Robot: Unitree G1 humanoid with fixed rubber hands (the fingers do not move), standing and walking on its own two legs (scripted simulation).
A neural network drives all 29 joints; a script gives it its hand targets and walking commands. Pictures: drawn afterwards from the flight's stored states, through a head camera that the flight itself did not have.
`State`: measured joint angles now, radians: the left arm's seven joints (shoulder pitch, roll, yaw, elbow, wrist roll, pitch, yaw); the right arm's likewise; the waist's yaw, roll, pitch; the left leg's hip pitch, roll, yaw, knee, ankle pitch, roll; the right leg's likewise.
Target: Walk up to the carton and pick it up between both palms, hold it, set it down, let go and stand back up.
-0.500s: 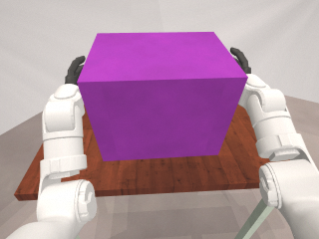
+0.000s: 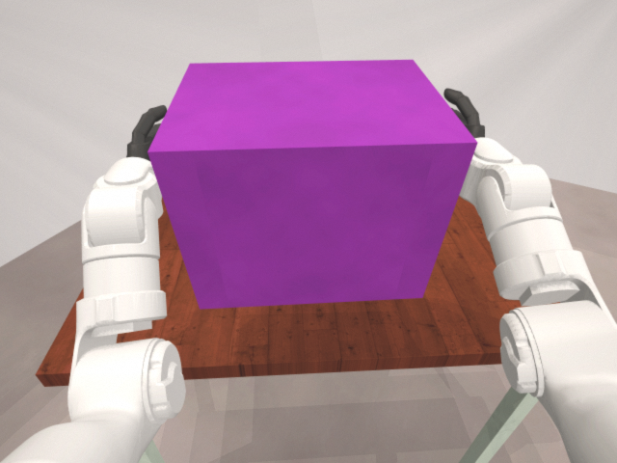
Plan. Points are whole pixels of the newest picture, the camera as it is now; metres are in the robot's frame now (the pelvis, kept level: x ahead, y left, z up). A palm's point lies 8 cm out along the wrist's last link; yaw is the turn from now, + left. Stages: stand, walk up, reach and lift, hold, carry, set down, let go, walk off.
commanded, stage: hold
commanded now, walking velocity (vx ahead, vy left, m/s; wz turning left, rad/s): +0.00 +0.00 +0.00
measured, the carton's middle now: (308, 182) +0.39 +0.00 +0.23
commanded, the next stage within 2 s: none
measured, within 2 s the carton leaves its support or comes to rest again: neither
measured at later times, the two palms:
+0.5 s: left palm (153, 174) +0.36 +0.19 +0.25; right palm (469, 156) +0.37 -0.19 +0.27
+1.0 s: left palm (146, 169) +0.36 +0.19 +0.26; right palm (467, 153) +0.37 -0.19 +0.28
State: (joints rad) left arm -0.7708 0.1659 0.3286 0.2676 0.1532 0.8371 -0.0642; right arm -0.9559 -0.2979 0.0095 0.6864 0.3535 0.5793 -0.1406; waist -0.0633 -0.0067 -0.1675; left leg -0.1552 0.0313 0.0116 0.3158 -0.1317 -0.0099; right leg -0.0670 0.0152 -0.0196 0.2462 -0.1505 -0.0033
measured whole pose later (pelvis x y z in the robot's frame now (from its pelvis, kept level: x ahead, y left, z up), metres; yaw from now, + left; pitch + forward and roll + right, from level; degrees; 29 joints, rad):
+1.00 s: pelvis +0.00 +0.00 +0.00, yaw +0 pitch -2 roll -1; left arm -0.78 0.16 0.33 0.27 0.17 0.84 -0.06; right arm -0.96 -0.29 -0.02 0.71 0.35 0.57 -0.13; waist -0.07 -0.02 -0.16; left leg -0.16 0.03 0.01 0.31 -0.12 -0.01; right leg -0.07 0.02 -0.02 0.25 -0.15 0.00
